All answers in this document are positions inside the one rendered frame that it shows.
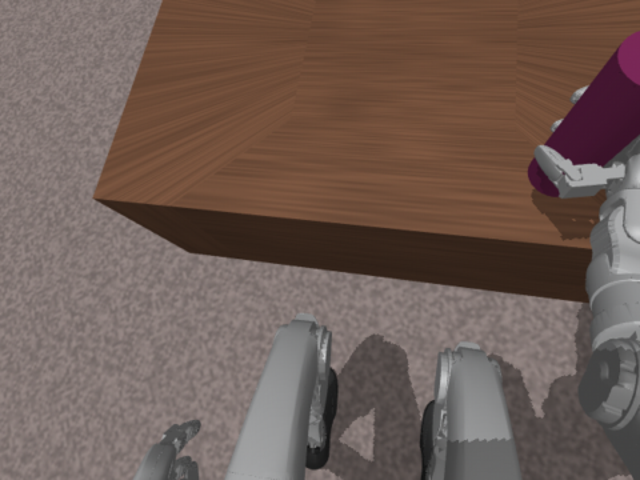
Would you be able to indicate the right robot arm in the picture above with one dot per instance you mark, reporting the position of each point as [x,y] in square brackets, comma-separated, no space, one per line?
[609,391]

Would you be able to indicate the left robot hand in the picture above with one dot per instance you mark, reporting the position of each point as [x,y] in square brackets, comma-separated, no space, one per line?
[160,462]

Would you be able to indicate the bottle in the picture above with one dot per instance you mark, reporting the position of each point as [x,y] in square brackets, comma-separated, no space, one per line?
[604,120]

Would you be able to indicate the right robot hand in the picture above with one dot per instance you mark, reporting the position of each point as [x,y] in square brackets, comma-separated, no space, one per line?
[621,172]

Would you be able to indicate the left robot foot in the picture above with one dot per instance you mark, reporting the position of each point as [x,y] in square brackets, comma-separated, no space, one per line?
[316,458]

